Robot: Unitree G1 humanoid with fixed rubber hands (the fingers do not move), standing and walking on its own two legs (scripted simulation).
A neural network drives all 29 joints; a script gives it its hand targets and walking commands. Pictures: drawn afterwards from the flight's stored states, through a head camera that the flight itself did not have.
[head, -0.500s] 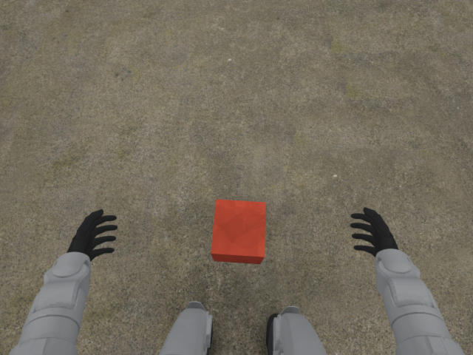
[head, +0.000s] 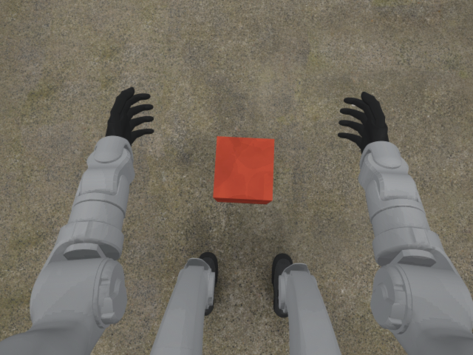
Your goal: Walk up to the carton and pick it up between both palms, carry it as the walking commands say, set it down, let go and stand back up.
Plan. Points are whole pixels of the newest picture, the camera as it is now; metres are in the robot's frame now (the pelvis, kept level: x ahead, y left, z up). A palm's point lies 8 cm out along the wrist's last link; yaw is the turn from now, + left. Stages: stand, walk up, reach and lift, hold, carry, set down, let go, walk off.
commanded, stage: reach and lift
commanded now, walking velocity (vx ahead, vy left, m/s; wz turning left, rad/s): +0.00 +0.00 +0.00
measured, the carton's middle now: (243, 173) +0.48 +0.01 -0.58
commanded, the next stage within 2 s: none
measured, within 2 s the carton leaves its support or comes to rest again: neither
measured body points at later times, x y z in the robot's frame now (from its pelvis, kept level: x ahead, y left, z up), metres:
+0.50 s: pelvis +0.01 -0.01 -0.04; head +0.32 +0.00 +0.29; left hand +0.50 +0.20 -0.17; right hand +0.51 -0.17 -0.17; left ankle +0.07 +0.12 -0.64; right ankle +0.08 -0.14 -0.64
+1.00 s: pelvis -0.03 -0.01 -0.19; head +0.31 +0.00 +0.11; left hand +0.50 +0.20 -0.33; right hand +0.51 -0.16 -0.33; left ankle +0.07 +0.12 -0.64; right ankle +0.07 -0.14 -0.64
